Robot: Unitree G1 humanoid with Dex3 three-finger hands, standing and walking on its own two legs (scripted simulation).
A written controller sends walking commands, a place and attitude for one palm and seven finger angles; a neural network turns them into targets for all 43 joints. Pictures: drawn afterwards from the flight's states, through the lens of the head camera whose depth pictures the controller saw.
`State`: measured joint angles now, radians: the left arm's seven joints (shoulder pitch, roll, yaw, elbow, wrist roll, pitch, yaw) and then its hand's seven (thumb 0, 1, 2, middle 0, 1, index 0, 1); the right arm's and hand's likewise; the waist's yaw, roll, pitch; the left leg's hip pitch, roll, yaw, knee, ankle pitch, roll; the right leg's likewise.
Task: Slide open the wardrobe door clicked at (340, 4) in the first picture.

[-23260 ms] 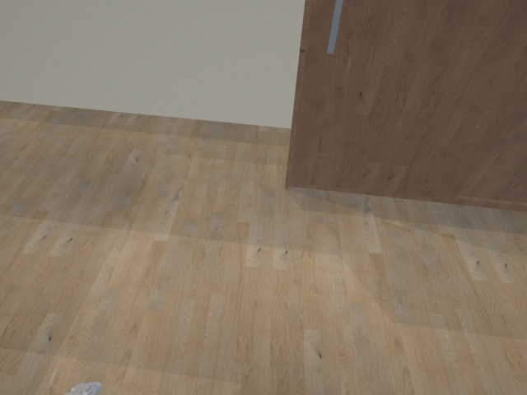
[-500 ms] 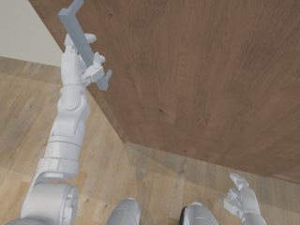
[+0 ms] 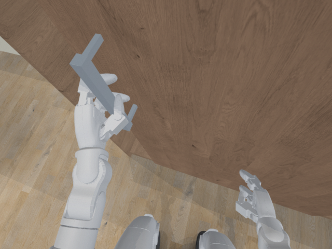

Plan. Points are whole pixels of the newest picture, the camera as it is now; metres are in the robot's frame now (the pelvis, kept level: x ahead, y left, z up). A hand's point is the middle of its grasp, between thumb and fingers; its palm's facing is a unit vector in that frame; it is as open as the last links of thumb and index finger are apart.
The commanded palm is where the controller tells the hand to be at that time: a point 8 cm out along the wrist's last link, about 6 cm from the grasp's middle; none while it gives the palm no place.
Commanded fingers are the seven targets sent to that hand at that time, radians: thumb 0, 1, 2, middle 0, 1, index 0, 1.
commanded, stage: step sideways, sliding the door along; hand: left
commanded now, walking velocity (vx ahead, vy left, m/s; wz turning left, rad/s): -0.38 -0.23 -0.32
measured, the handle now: (114, 92) +0.39 +0.16 +0.11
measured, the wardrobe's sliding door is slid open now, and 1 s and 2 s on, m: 0.17 0.45 0.60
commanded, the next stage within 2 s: stop walking and hold the door there in 1.82 s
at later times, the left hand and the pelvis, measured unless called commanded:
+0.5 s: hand (196, 137) +0.31 -0.01 +0.11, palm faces +0.10 -1.00 -0.02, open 6.0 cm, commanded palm +0.28 -0.01 +0.11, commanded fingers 0.00 0.90 0.90 -0.45 -1.40 -0.45 -1.40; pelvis -0.01 -0.10 -0.02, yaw -8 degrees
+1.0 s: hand (272, 162) +0.28 -0.13 +0.11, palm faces +0.01 -1.00 -0.09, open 6.2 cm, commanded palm +0.25 -0.15 +0.11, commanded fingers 0.00 0.90 0.90 -0.45 -1.40 -0.45 -1.40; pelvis -0.10 -0.22 -0.02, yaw -16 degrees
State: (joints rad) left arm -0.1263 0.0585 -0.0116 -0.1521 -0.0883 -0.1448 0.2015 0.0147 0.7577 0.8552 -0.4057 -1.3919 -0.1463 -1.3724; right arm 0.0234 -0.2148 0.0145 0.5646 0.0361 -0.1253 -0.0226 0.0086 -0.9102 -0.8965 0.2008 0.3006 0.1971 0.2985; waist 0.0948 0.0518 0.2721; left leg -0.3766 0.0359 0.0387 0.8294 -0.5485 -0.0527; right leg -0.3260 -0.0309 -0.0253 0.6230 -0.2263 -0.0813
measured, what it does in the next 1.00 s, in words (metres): steps to the right, turning right: left foot, then right foot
